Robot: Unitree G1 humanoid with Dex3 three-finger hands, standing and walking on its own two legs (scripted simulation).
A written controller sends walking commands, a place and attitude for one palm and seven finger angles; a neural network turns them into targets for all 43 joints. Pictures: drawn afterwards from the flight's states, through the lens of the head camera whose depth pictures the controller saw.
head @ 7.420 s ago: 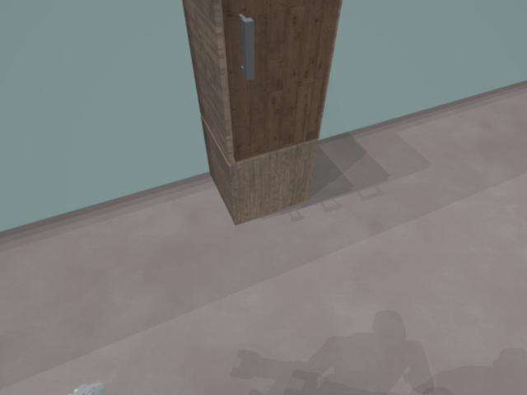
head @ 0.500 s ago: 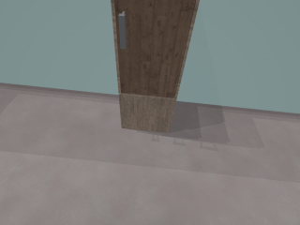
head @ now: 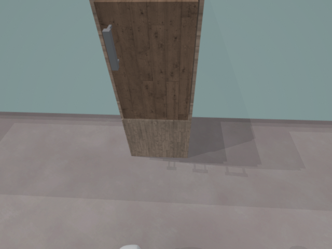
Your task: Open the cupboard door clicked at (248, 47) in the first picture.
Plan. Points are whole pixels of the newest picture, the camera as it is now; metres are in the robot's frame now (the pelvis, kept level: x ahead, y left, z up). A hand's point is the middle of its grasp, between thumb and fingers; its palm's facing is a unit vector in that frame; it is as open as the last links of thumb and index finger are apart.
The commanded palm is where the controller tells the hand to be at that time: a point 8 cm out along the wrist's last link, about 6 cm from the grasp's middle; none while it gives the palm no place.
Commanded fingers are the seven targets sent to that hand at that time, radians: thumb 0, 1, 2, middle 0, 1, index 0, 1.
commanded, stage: take the last steps up to it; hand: left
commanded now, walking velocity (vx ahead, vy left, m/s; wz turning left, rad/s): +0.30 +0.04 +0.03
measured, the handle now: (112, 48) +0.80 +0.24 +0.09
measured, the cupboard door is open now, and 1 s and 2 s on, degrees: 0 0 0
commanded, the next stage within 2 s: come to a stop and stand still in 0.46 s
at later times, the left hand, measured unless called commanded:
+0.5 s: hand out of the picture +0.11 +0.24 -0.18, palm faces +0.05 -0.99 -0.13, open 7.4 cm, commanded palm none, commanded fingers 0.00 0.90 0.90 -0.20 -0.30 -0.20 -0.30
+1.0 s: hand (102, 195) +0.31 +0.23 -0.17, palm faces +0.01 -0.97 -0.23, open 7.3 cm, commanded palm none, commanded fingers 0.00 0.90 0.90 -0.20 -0.30 -0.20 -0.30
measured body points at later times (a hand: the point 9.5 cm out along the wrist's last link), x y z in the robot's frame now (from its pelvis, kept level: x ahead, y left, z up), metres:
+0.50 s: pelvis +0.16 +0.08 +0.00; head +0.17 +0.10 +0.45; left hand +0.11 +0.29 -0.17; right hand +0.24 -0.15 -0.13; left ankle +0.19 +0.15 -0.74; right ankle +0.12 -0.05 -0.66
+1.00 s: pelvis +0.22 +0.06 +0.00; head +0.26 +0.04 +0.44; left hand +0.31 +0.28 -0.15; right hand +0.21 -0.16 -0.17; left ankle +0.17 +0.18 -0.68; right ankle +0.27 -0.05 -0.74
